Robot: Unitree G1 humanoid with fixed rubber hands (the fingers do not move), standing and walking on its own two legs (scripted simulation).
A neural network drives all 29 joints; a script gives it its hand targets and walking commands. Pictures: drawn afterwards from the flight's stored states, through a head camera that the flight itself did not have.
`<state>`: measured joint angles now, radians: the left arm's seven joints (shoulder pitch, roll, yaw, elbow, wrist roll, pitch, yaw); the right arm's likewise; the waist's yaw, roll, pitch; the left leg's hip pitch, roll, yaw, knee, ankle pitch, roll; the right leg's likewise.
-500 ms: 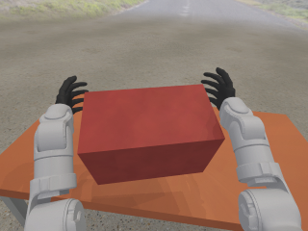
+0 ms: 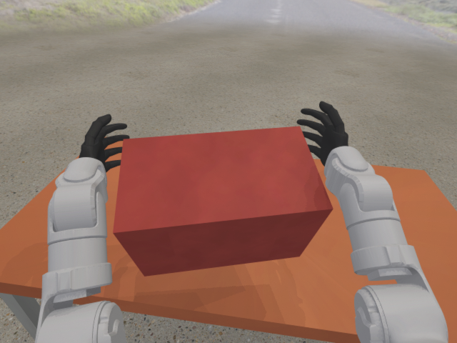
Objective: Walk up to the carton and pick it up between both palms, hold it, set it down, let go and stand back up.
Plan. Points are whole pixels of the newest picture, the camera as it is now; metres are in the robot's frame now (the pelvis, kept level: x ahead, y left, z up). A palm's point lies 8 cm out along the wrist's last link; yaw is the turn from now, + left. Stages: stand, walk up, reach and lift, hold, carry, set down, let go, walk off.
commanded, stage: hold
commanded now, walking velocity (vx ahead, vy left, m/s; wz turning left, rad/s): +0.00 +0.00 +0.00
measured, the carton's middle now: (219, 203) +0.35 -0.01 +0.14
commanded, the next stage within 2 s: none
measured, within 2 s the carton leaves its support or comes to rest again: neither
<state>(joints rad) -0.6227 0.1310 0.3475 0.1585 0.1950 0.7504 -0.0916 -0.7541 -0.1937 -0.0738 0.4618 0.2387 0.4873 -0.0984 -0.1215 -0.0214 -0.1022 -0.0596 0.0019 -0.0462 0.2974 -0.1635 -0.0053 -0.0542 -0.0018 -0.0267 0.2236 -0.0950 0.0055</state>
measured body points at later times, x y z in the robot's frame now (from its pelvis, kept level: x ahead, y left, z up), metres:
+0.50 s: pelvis +0.00 +0.00 +0.00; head -0.07 +0.02 +0.44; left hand +0.38 +0.18 +0.23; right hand +0.36 -0.20 +0.25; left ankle +0.00 +0.12 -0.75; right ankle +0.02 -0.12 -0.75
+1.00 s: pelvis +0.00 +0.00 +0.00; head -0.07 +0.02 +0.44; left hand +0.38 +0.18 +0.22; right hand +0.36 -0.20 +0.25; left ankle +0.00 +0.12 -0.75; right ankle +0.02 -0.12 -0.75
